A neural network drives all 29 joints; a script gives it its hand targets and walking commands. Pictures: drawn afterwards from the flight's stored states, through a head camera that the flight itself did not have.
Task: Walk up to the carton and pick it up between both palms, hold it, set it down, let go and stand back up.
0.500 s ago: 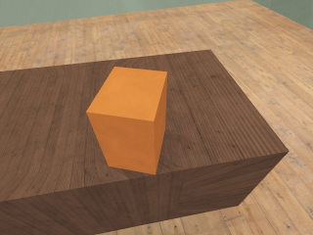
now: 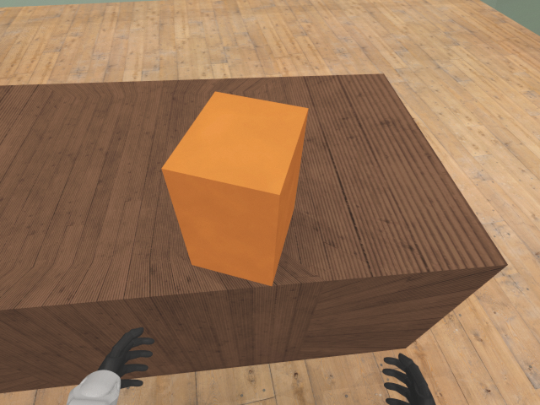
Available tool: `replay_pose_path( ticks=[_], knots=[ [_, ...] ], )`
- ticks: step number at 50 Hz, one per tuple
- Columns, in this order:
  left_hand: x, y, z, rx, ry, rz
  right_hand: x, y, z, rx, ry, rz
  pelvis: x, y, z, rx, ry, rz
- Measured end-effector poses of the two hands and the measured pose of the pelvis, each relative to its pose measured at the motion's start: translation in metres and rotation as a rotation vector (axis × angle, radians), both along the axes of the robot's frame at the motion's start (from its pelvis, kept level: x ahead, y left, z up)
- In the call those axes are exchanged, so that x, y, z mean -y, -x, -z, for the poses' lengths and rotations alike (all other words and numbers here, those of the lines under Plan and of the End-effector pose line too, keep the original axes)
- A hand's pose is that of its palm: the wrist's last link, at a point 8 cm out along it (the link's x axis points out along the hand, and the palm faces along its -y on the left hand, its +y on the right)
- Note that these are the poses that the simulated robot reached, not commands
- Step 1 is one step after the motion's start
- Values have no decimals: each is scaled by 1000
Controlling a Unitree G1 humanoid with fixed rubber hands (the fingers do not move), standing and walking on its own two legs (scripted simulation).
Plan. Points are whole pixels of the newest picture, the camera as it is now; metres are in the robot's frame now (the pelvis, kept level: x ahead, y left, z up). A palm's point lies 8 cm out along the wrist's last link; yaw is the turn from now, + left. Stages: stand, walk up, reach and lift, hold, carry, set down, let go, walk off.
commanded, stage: reach and lift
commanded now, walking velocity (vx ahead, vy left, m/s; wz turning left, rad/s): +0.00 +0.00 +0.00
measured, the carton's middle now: (244, 193) +0.49 +0.04 +0.00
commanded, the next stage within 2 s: none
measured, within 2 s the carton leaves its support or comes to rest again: neither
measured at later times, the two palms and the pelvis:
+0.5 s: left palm (92, 367) +0.20 +0.26 -0.05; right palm (392, 386) +0.16 -0.18 -0.06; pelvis +0.02 +0.02 +0.01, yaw +1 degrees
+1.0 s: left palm (85, 343) +0.23 +0.27 -0.03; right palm (357, 342) +0.22 -0.13 -0.04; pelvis +0.03 +0.02 +0.00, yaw +3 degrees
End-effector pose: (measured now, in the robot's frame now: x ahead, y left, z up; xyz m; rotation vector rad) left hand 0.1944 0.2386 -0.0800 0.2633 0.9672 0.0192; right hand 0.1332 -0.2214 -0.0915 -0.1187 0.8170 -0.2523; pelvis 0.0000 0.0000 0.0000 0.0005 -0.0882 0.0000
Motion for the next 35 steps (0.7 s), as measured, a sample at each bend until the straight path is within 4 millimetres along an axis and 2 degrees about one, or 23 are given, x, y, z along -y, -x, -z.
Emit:
replay_pose_path(
  ticks=[5, 11, 24, 35],
  knots=[
    [-15, 10, -6, 33, 8, -16, -14, 9, -2, 11, -14, 6, -2, -4, -4, -7, 1, 0],
    [-22, 10, -14, 104, 41, -13, -23, 8, -9, 53, -12, 17, -7, -9, -9, -9, 8, -2],
    [-18, -8, -29, 261, 125, 19, -44, -28, -31, 212, -30, 43, -15, -21, -13, 5, 21, -8],
    [-26, -13, -36, 338, 156, 25, -63, -54, -38, 309, -55, 77, -19, -28, -11, 4, 32, -24]
  ],
)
